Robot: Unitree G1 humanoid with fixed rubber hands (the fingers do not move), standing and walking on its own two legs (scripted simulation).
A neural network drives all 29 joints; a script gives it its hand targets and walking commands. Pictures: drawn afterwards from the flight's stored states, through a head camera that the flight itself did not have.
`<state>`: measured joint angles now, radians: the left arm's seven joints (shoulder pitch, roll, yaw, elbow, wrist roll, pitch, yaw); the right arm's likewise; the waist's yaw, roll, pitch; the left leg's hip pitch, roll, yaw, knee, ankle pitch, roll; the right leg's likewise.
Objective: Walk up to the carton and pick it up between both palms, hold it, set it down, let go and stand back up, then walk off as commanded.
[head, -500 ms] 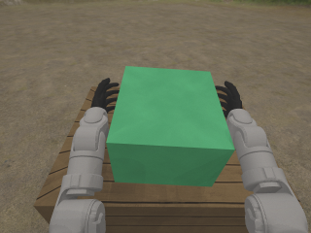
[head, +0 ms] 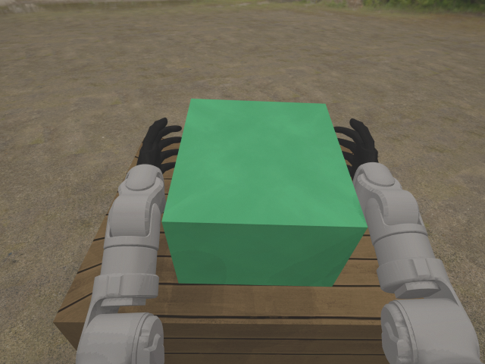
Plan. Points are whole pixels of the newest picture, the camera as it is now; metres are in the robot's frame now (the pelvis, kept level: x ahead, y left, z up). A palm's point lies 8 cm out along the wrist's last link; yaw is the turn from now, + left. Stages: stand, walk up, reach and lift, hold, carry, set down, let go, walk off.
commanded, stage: hold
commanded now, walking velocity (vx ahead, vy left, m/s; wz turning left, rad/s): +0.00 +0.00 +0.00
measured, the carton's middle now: (257, 187) +0.37 +0.00 +0.15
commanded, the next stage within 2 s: none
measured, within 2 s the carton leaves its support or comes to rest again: neither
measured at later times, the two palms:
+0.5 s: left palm (151, 168) +0.36 +0.17 +0.20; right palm (360, 168) +0.38 -0.17 +0.19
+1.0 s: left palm (150, 168) +0.36 +0.17 +0.20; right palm (360, 168) +0.38 -0.17 +0.20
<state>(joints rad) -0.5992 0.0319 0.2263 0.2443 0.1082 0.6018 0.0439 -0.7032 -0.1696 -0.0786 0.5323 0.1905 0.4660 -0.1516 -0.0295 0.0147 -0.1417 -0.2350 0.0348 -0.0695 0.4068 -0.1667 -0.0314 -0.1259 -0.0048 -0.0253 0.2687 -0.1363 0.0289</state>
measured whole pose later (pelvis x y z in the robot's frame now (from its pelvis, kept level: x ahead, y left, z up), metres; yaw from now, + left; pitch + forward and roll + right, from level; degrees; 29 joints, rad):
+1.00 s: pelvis +0.00 +0.00 +0.00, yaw +0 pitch -1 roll -2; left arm -0.61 0.03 0.24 0.24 0.13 0.64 0.02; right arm -0.71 -0.16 -0.08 0.56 0.19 0.47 -0.15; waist -0.03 0.01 -0.14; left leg -0.23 0.03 -0.07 0.41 -0.17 -0.03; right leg -0.12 0.00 -0.03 0.27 -0.14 0.03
